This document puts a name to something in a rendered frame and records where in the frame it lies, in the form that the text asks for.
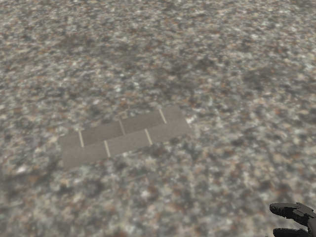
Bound robot right hand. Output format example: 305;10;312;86
266;202;316;237

